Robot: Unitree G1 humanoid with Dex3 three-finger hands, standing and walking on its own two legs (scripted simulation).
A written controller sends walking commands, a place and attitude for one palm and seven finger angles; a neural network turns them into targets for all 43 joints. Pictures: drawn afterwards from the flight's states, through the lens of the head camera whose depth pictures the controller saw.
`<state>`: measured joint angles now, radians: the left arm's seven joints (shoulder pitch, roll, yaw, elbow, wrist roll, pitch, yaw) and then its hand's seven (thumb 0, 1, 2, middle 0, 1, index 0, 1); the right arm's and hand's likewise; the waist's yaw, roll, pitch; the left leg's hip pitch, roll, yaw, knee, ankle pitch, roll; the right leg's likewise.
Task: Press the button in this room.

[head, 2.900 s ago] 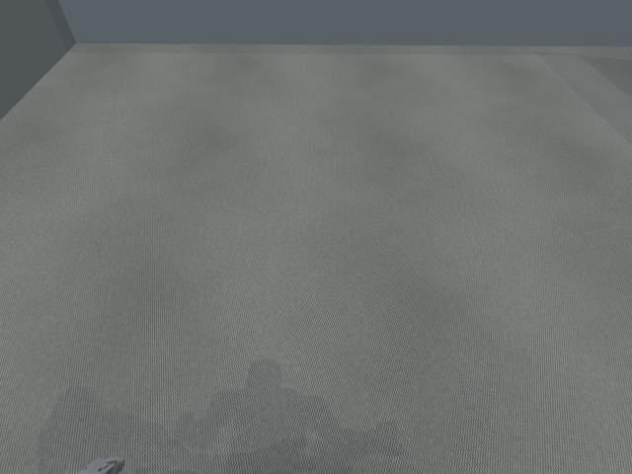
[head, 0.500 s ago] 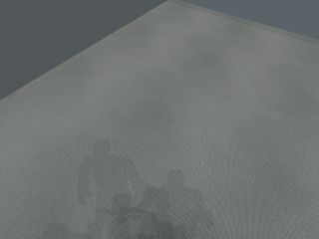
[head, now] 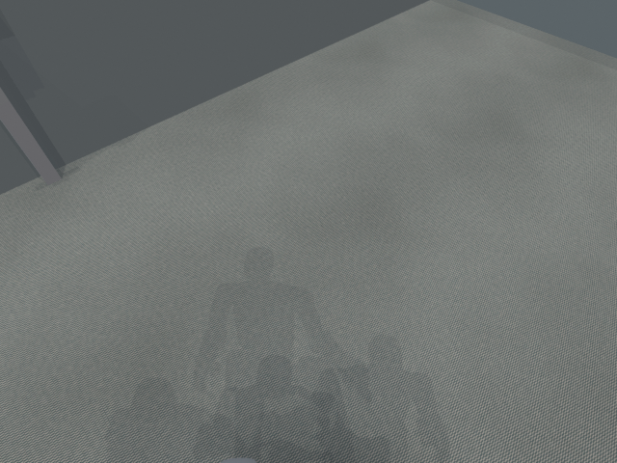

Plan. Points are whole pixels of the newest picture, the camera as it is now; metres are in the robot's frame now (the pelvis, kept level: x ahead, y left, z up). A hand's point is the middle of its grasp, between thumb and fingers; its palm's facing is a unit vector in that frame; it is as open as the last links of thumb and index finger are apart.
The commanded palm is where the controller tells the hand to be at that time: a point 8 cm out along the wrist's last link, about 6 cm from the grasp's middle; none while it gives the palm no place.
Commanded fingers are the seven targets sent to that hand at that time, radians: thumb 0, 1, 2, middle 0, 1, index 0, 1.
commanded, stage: turn or walk to find it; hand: left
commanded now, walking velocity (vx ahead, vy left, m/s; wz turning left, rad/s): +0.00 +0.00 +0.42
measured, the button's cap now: out of the picture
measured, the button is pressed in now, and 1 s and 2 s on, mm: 0 0 0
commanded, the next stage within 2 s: stand and wait in 0.62 s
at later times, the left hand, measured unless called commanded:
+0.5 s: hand out of the picture +0.05 +0.23 -0.15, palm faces +0.20 -0.95 -0.25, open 7.4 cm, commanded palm none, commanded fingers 0.00 0.90 0.90 -0.20 -0.30 -0.20 -0.30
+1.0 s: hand out of the picture -0.11 +0.22 -0.18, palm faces +0.36 -0.91 -0.20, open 7.4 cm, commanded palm none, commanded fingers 0.00 0.90 0.90 -0.20 -0.30 -0.20 -0.30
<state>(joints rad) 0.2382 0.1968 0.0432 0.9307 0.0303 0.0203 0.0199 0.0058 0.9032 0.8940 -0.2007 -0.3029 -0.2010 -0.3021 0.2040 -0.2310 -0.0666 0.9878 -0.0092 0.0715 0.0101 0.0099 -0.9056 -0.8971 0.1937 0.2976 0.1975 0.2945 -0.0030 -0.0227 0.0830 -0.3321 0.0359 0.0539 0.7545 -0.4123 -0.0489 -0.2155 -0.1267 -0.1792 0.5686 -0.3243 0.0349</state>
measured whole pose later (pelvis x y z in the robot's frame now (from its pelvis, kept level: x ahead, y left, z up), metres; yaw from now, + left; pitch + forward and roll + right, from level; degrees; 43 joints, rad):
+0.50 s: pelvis -0.01 +0.01 +0.00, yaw +10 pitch +0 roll +0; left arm 0.17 0.20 0.06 0.91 0.01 0.04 0.02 0.01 0.91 0.89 -0.20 -0.30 -0.20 -0.30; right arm 0.22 -0.20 -0.05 0.96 -0.02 0.05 0.00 0.01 -0.90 -0.90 0.20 0.30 0.20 0.30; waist -0.03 0.02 0.04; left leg -0.28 -0.06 -0.05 0.51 -0.22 0.04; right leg -0.28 -0.04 -0.03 0.64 -0.35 0.07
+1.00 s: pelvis -0.04 +0.03 +0.00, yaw +17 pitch -2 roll +0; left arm 0.29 0.22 0.04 1.07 0.01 0.06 0.03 0.01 0.91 0.89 -0.20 -0.30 -0.20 -0.30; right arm 0.17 -0.15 -0.02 1.03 -0.02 0.01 -0.02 0.01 -0.90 -0.90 0.19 0.30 0.20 0.29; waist 0.04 -0.06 0.06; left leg -0.19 0.01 0.07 0.53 -0.30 0.03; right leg -0.30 -0.09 -0.06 0.79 -0.46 0.05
